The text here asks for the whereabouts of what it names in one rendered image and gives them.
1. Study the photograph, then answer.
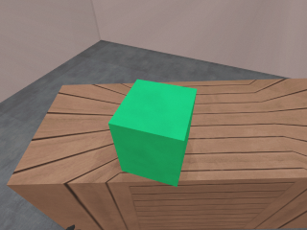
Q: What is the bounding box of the pedestal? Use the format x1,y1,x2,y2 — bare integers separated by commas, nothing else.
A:
7,78,307,230

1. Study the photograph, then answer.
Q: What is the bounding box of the carton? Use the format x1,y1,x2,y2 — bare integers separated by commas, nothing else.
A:
108,79,198,187

